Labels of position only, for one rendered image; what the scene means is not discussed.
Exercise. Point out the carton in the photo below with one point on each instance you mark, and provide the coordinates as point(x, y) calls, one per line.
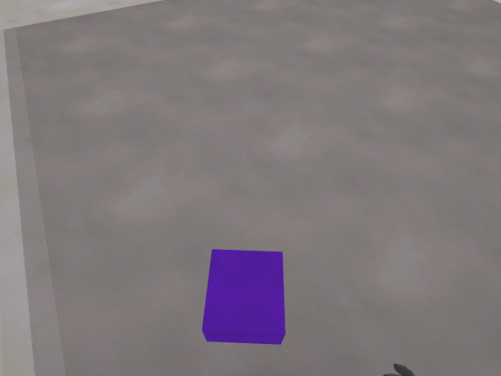
point(245, 297)

